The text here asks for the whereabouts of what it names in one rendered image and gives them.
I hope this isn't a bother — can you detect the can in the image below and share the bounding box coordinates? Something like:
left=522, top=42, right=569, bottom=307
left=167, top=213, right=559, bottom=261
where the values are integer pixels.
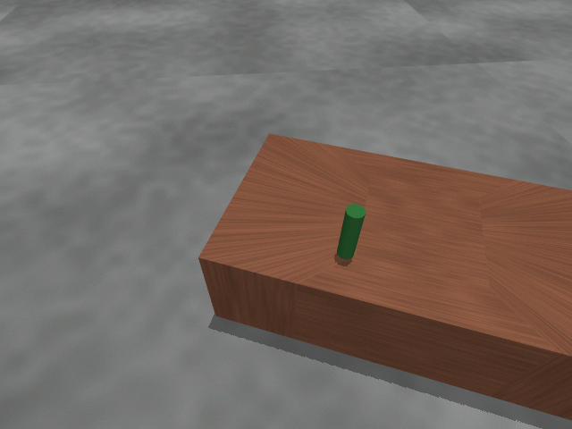
left=337, top=204, right=366, bottom=259

